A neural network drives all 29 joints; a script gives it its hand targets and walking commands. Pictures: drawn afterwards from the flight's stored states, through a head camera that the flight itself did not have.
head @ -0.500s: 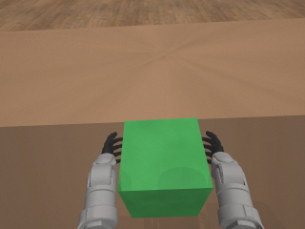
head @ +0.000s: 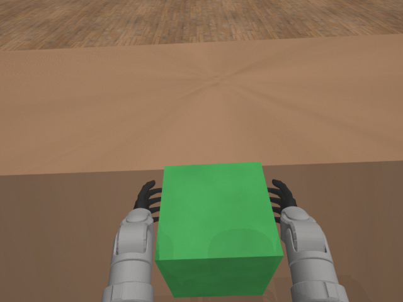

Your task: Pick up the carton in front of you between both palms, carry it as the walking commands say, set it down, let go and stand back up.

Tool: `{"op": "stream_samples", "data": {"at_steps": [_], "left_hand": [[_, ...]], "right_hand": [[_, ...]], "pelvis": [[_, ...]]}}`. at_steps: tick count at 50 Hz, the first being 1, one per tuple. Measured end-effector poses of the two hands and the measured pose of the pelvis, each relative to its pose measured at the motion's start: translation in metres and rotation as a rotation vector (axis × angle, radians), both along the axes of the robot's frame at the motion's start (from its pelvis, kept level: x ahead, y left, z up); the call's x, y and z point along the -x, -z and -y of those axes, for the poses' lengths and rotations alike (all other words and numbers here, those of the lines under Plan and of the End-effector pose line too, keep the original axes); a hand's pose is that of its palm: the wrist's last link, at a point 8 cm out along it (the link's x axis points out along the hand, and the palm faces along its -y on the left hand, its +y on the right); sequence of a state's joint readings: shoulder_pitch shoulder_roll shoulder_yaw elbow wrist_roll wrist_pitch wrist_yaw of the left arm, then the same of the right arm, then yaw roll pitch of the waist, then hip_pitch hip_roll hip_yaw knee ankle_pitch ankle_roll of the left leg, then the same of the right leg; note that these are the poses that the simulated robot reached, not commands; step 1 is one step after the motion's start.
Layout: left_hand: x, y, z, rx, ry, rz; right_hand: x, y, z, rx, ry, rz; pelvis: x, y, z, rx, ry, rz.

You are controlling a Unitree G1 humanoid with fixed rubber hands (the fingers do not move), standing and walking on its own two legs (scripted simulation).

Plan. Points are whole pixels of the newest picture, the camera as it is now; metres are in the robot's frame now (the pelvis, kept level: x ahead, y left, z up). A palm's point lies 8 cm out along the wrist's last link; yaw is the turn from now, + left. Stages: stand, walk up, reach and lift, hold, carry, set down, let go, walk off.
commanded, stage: reach and lift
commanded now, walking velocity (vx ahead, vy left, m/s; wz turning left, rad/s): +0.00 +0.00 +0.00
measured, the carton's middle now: (215, 232) +0.28 +0.00 -0.04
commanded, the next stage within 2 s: hold in 0.06 s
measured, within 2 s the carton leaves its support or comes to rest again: neither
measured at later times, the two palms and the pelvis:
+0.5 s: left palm (140, 215) +0.28 +0.15 +0.05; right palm (291, 213) +0.27 -0.15 +0.05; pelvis -0.01 +0.00 +0.00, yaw +0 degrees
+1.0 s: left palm (139, 206) +0.29 +0.15 +0.06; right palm (287, 203) +0.29 -0.15 +0.05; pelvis +0.01 +0.00 -0.01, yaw +1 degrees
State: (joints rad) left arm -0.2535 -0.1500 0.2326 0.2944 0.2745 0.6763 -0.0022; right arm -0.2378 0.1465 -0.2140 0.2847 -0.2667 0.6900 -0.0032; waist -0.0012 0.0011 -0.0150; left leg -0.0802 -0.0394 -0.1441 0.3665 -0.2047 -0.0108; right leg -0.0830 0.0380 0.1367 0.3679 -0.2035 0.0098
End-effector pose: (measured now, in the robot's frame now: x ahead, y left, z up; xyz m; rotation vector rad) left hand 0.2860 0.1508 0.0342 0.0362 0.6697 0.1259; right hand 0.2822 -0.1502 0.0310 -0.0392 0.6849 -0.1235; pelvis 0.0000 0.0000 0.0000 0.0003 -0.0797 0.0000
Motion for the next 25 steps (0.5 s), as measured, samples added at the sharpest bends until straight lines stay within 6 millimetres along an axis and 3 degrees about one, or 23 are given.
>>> {"op": "stream_samples", "data": {"at_steps": [12,25], "left_hand": [[0.005,-0.018,0.0,0.009,-0.007,0.035],[0.01,-0.016,0.0,0.018,-0.015,0.015]], "right_hand": [[0.004,-0.018,-0.001,-0.007,0.006,0.035],[0.009,-0.016,0.0,-0.018,0.01,0.016]], "pelvis": [[0.003,-0.001,-0.001,0.0,0.001,0.027],[0.014,0.001,0.0,0.0,0.001,0.043]]}}
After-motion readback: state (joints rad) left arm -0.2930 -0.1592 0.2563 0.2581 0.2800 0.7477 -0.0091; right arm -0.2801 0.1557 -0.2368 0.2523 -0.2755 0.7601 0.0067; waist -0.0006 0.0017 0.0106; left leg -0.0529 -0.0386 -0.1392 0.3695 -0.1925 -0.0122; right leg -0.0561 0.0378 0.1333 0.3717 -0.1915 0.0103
